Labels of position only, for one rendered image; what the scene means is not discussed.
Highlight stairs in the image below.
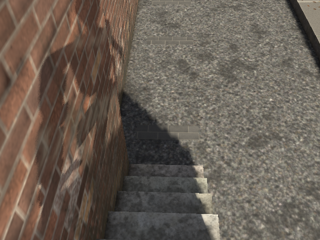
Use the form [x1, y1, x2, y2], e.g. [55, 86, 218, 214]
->
[96, 164, 220, 240]

